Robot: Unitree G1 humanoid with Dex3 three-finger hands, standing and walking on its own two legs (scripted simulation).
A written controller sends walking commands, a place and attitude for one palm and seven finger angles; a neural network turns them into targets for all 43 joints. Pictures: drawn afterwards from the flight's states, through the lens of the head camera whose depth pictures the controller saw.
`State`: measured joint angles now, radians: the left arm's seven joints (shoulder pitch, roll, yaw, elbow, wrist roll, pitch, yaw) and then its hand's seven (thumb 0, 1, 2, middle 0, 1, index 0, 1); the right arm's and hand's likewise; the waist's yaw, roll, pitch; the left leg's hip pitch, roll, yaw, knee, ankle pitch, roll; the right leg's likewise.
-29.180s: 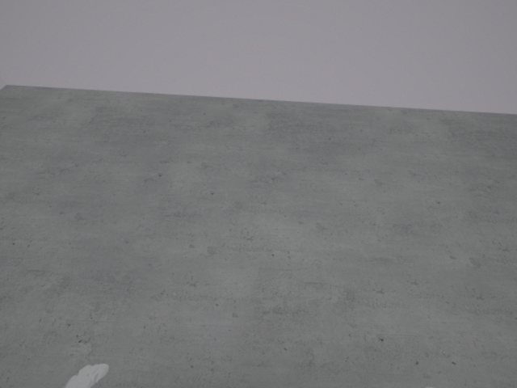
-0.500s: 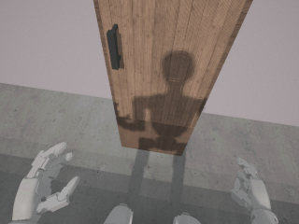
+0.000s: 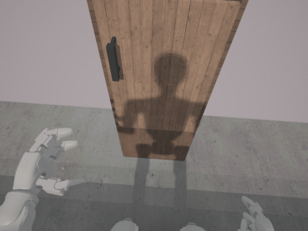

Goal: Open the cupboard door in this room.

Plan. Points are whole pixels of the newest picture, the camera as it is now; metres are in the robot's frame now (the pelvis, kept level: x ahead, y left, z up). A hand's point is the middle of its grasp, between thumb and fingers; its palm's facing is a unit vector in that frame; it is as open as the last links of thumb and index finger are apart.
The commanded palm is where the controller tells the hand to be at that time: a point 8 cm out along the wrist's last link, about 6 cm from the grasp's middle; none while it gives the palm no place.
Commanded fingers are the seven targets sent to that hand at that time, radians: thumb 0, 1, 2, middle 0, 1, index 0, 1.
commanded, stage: raise the hand with hooked fingers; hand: left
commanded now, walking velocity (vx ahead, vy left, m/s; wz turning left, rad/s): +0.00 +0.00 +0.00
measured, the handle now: (114, 59) +0.58 +0.17 +0.11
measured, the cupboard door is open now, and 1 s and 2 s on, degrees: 0 0 0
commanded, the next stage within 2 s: move the hooked fingers beside the handle in 1.06 s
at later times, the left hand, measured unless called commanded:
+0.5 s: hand (43, 129) +0.30 +0.26 +0.13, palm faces +0.04 -1.00 -0.06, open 14.0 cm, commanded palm +0.27 +0.31 +0.13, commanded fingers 0.00 -0.50 0.30 -0.30 -1.20 -0.30 -1.20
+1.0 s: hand (53, 125) +0.31 +0.25 +0.13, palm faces +0.03 -1.00 -0.03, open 14.0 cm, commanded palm +0.28 +0.30 +0.13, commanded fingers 0.00 -0.50 0.30 -0.30 -1.20 -0.30 -1.20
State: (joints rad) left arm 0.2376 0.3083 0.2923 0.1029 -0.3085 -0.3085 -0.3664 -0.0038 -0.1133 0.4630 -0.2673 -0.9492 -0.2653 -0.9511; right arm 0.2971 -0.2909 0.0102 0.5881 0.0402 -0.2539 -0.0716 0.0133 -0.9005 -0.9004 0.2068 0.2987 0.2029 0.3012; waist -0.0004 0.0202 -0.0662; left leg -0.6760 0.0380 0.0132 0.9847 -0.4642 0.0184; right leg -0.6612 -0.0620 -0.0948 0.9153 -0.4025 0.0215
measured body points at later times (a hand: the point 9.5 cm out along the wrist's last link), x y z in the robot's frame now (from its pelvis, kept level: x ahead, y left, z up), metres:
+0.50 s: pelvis +0.02 -0.01 +0.02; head +0.04 +0.00 +0.47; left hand +0.29 +0.32 +0.13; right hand +0.18 -0.24 -0.05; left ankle +0.02 +0.10 -0.68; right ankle +0.03 -0.14 -0.68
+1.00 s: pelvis +0.02 -0.02 +0.03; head +0.04 -0.02 +0.48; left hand +0.30 +0.30 +0.13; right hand +0.17 -0.27 -0.05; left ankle +0.02 +0.10 -0.68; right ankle +0.03 -0.14 -0.68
